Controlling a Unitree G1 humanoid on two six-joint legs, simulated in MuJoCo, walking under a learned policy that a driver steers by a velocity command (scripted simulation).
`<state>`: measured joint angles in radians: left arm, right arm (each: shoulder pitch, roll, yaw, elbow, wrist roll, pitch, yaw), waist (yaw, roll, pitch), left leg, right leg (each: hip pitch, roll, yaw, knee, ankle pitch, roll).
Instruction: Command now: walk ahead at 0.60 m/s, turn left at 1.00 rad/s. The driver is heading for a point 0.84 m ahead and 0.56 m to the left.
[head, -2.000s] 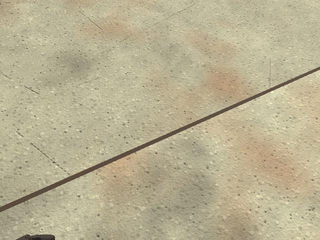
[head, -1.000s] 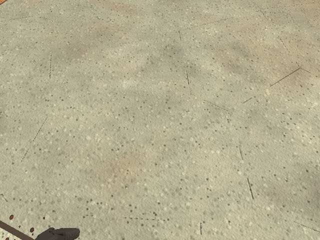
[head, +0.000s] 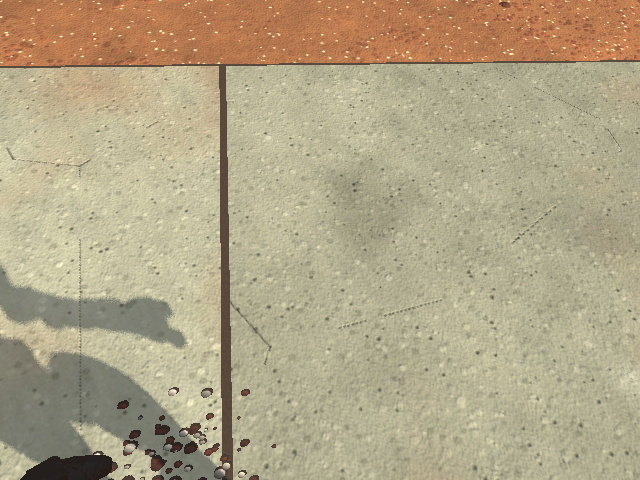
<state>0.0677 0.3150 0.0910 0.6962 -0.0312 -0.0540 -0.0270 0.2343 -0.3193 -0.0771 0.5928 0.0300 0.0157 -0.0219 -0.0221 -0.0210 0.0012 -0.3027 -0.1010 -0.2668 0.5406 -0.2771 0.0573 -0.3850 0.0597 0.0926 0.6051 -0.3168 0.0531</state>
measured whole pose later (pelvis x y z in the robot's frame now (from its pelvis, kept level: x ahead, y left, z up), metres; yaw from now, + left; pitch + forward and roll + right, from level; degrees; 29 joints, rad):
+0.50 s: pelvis +0.27 +0.09 -0.05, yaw +24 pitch +3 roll +1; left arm 0.57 0.25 0.02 0.93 0.00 -0.05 0.01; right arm 0.02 -0.25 -0.02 0.52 0.04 -0.04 0.07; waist 0.08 0.00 0.04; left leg -0.64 -0.03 0.08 0.72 -0.17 0.15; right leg 0.30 -0.11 -0.24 0.34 -0.50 0.07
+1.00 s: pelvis +0.70 +0.30 -0.05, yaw +32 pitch +3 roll -1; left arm -0.03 0.24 0.00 0.61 -0.01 -0.12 -0.03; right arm 0.50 -0.26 -0.04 0.88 -0.01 -0.06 -0.01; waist -0.07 0.02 0.06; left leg 0.10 -0.03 -0.12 0.76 -0.47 0.07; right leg -0.64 0.00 -0.06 0.65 -0.06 -0.04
